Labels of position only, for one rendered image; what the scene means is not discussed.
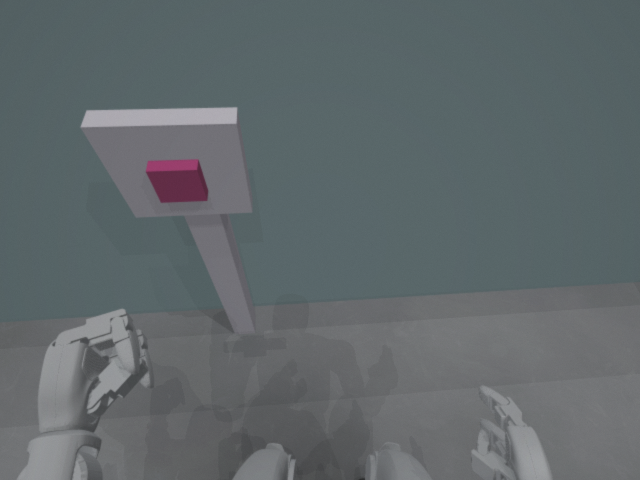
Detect left robot hand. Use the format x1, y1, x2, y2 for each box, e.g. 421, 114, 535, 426
38, 309, 154, 434

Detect robot left forearm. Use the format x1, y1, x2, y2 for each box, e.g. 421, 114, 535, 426
17, 430, 103, 480

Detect robot left shin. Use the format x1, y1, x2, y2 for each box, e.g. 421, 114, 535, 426
265, 443, 285, 452

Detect panel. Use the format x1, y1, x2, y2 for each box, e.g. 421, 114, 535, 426
80, 107, 255, 335

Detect robot right thigh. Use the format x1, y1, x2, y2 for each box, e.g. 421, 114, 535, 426
365, 449, 432, 480

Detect right robot hand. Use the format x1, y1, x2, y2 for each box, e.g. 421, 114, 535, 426
471, 385, 553, 480

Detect button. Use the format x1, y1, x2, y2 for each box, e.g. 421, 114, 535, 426
146, 159, 208, 203

